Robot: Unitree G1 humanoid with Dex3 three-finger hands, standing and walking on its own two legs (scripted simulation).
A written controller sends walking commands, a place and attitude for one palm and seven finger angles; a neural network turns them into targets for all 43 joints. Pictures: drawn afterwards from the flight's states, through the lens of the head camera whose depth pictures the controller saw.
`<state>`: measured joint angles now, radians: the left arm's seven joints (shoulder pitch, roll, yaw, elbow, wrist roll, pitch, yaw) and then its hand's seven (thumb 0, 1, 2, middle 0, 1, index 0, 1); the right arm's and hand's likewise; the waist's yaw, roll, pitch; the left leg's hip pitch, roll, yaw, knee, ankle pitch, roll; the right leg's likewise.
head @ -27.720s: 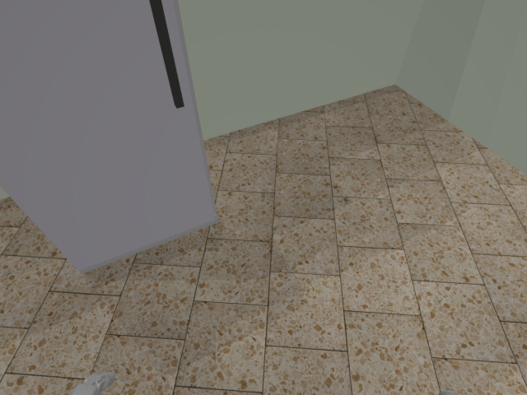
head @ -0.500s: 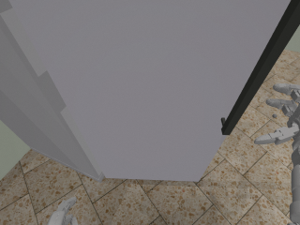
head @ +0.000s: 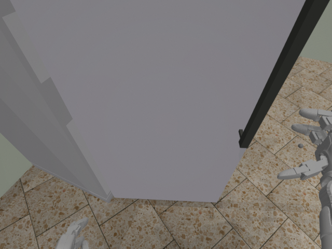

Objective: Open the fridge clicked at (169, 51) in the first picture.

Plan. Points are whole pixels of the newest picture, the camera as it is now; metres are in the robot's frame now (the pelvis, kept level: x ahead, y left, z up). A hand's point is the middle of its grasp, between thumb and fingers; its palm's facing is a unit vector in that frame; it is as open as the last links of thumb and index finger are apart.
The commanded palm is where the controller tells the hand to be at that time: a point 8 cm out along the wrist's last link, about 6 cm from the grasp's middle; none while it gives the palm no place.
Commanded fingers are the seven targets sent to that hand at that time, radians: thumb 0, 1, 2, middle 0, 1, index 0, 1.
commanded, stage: slip the hand off the handle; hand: right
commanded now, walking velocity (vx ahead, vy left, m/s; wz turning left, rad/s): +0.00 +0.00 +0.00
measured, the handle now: (274, 71) +0.44 -0.21 +0.22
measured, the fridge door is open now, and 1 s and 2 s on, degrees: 69 69 69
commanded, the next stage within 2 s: draw the hand back to the body in 0.32 s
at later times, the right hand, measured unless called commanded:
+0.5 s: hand (313, 178) +0.25 -0.25 +0.13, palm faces +0.26 +0.96 -0.07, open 14.7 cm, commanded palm +0.22 -0.29 +0.14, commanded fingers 0.00 0.55 -0.20 0.25 1.15 0.25 1.15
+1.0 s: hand (322, 185) +0.22 -0.25 +0.15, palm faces +0.31 +0.94 -0.13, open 14.4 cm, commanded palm +0.18 -0.29 +0.16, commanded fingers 0.00 0.22 -0.36 0.24 0.96 0.24 0.96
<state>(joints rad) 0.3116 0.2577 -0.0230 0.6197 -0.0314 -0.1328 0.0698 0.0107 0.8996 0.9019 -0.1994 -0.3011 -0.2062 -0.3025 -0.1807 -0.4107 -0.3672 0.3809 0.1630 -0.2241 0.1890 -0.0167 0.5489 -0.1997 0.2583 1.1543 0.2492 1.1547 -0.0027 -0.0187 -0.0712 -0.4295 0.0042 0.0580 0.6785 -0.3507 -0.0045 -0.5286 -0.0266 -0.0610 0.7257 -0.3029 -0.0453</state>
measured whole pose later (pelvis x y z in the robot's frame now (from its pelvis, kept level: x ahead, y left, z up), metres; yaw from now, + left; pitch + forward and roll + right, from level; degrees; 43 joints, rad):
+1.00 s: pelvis +0.01 +0.03 +0.01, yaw -2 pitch -1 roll +1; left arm 0.25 0.28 -0.04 0.65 -0.04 -0.27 0.13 0.01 0.90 0.90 -0.20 -0.30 -0.20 -0.30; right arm 0.20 -0.36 -0.40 -0.08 0.29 0.05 0.20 -0.02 0.48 -0.23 0.25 1.11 0.24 1.12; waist -0.07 -0.05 -0.05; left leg -0.22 -0.02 0.09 0.55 -0.32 0.03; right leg -0.32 -0.04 -0.02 0.59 -0.25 0.00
